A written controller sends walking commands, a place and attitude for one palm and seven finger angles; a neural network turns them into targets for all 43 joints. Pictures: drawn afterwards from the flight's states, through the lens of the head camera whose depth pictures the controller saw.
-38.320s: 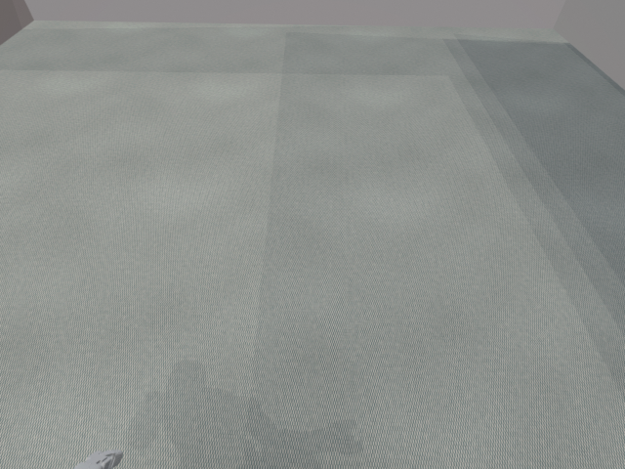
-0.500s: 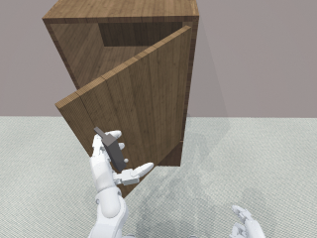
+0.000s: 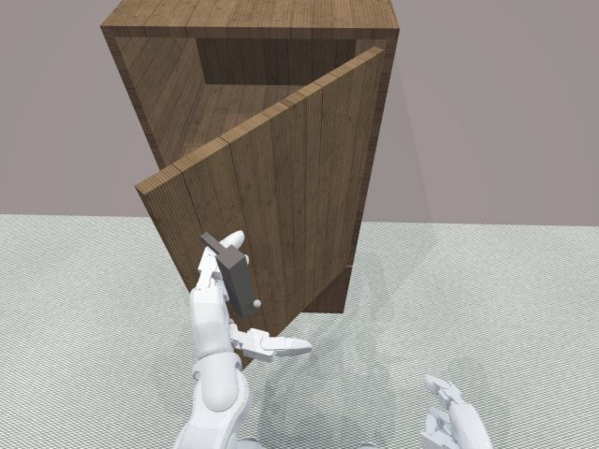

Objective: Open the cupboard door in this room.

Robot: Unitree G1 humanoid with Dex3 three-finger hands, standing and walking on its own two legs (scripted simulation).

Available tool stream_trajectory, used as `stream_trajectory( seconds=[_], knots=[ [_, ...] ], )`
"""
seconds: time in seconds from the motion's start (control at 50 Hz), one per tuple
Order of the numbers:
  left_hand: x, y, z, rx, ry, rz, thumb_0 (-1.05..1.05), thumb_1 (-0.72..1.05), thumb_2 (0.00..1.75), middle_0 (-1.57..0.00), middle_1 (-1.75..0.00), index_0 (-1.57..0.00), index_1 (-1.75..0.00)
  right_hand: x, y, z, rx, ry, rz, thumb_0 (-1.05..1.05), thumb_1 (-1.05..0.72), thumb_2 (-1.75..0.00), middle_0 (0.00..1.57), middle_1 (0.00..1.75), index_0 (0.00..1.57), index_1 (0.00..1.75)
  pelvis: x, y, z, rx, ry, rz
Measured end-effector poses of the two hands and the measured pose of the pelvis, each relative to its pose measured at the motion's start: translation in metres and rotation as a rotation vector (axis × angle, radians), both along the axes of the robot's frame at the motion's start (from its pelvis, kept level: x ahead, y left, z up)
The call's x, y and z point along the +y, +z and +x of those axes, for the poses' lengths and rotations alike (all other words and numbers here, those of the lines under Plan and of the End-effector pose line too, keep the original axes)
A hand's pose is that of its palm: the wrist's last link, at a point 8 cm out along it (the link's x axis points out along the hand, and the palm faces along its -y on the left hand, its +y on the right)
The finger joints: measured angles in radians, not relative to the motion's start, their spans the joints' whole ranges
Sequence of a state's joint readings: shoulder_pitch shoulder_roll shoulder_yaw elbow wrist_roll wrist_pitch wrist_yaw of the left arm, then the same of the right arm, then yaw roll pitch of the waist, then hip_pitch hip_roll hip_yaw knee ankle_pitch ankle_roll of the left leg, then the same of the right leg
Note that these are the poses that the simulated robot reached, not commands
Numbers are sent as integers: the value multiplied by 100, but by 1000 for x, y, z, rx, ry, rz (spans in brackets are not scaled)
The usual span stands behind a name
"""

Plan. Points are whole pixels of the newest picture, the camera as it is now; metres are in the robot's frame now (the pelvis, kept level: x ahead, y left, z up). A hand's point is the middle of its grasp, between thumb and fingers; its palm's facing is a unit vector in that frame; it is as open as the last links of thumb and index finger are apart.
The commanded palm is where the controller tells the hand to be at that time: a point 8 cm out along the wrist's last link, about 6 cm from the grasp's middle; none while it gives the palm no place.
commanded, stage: slide the hand sideways off the handle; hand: left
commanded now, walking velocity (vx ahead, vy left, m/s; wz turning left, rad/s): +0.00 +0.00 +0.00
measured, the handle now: (227, 275) +0.33 +0.12 +0.05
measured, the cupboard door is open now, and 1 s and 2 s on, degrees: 49 49 49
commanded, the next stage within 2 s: draw the hand back to the body in 1.14 s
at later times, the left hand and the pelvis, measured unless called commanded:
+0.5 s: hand (234, 342) +0.24 +0.10 +0.05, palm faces -0.06 -1.00 +0.00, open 16.2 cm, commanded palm +0.21 +0.16 +0.05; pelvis +0.00 +0.02 -0.01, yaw -1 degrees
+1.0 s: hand (194, 381) +0.20 +0.13 +0.05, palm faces +0.01 -1.00 -0.03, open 16.2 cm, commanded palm +0.16 +0.19 +0.05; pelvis +0.01 +0.01 -0.02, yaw +0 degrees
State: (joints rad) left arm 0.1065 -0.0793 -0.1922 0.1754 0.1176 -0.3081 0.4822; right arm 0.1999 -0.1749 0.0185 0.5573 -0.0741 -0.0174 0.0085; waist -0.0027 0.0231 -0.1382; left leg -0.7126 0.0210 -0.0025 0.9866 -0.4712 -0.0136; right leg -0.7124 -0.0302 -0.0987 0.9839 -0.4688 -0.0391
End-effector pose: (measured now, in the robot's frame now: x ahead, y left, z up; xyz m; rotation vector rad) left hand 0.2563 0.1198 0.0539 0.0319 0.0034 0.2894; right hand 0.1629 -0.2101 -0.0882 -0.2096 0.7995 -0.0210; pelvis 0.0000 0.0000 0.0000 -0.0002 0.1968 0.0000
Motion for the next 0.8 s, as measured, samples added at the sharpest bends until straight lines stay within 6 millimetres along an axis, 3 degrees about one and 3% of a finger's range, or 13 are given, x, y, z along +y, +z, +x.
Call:
stream_trajectory(
  seconds=[0.08, 0.14, 0.22, 0.4, 0.6, 0.8],
  knots=[
    [11, -1, -4, -21, -304, 73, -1, -49, 30, -31, -46, -27, -48, 1, -1, -5, -10, -8, -5, 1, -90, -90, 20, 30, 20, 30, 5, -3, -4, -5, 4, -6],
    [16, -2, -5, 0, -421, 20, -1, -50, 30, -26, -40, -22, -41, 1, 0, -10, -28, -33, -2, 1, -90, -90, 20, 30, 20, 30, 10, -3, -7, -15, 1, -12],
    [18, -4, -8, 21, -392, -55, -1, -50, 30, -20, -35, -19, -36, 2, 5, -14, -51, -48, -4, 1, -90, -90, 20, 30, 20, 30, 17, -3, -8, -14, -6, -13],
    [22, -3, -22, 4, -357, -34, -1, -50, 30, -17, -31, -17, -31, 9, 8, -15, -72, -42, -1, 1, -90, -90, 20, 30, 20, 30, 22, -7, -7, -6, -20, -11],
    [40, -3, -43, 29, -336, -31, -1, -50, 30, -18, -31, -19, -32, 14, 9, -2, -100, -30, 7, 1, -90, -90, 20, 30, 20, 30, 21, -10, -2, 4, -17, -16],
    [54, -2, -62, 43, -310, -19, -1, -50, 30, -18, -31, -19, -32, 6, 8, 13, -133, -19, -4, 1, -90, -90, 20, 30, 20, 30, 14, -16, 4, 24, -8, -18]
  ],
)
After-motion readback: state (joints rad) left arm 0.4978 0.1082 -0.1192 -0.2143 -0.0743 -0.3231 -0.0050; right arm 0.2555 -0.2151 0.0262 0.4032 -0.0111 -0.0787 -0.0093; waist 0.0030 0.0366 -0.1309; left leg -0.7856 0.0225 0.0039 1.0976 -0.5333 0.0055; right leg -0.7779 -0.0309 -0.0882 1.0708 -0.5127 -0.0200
